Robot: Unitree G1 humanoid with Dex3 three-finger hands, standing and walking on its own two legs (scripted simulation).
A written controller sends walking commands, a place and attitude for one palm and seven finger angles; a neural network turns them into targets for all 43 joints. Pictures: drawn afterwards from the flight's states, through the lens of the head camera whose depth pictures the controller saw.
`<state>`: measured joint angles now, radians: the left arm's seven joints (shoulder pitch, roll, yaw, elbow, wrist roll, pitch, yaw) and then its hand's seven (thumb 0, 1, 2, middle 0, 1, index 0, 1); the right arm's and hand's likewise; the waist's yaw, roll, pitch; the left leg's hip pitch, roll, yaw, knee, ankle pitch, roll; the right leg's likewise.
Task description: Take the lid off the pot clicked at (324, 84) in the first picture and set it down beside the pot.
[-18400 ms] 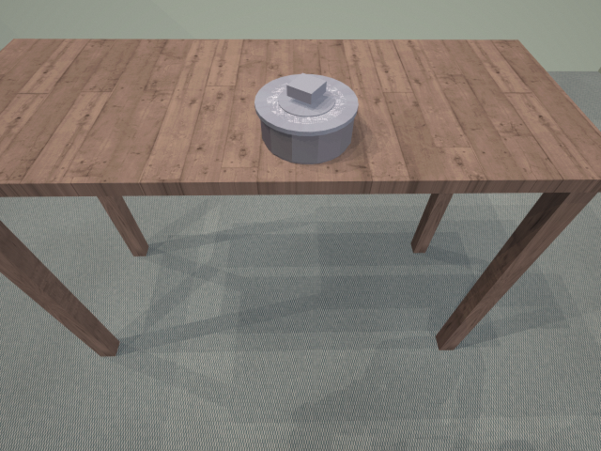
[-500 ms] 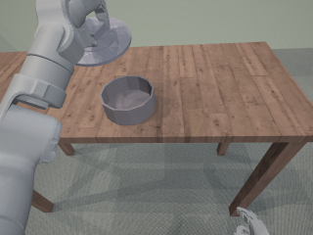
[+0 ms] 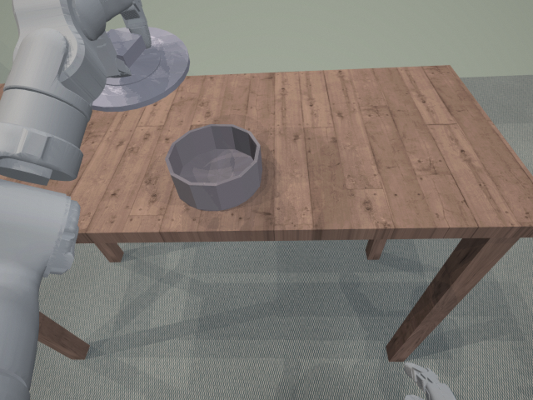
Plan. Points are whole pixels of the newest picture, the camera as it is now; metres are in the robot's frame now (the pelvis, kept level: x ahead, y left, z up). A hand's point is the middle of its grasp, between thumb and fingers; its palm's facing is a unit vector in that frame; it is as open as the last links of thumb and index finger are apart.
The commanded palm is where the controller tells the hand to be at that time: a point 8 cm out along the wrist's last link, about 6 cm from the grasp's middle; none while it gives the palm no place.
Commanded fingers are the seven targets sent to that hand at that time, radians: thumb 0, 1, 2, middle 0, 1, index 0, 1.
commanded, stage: move the lid sideways beside the pot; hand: left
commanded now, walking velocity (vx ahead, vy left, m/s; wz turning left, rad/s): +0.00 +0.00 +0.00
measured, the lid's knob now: (119, 48) +0.49 +0.19 +0.30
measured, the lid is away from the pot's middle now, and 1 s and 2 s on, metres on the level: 0.10 0.23 0.24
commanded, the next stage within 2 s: lower the lid onto the table in 1.24 s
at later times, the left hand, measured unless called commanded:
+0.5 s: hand (52, 58) +0.46 +0.26 +0.31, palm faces -0.12 -0.07 -0.99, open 8.3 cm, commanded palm +0.44 +0.26 +0.37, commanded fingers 0.00 0.51 1.14 -0.85 -0.97 -0.85 -0.94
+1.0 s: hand (5, 64) +0.45 +0.32 +0.31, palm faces -0.13 -0.07 -0.99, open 8.3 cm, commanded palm +0.43 +0.32 +0.37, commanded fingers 0.00 0.51 1.14 -0.85 -0.97 -0.85 -0.94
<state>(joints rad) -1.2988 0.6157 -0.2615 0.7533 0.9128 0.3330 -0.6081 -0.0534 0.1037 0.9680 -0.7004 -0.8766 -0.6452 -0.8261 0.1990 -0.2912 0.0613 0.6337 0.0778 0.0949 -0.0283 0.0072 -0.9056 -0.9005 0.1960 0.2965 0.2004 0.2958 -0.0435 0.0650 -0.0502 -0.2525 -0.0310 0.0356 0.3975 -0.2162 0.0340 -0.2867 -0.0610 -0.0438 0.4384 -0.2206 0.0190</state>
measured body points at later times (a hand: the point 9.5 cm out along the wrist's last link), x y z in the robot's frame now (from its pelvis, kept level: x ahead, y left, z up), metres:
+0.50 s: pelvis +0.01 +0.00 +0.00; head +0.04 -0.02 +0.45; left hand +0.46 +0.26 +0.36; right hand +0.13 -0.26 -0.12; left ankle -0.01 +0.10 -0.74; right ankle +0.00 -0.13 -0.74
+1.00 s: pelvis +0.01 +0.01 +0.00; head +0.05 -0.01 +0.45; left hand +0.45 +0.32 +0.36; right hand +0.11 -0.26 -0.12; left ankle -0.01 +0.10 -0.74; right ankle +0.00 -0.13 -0.74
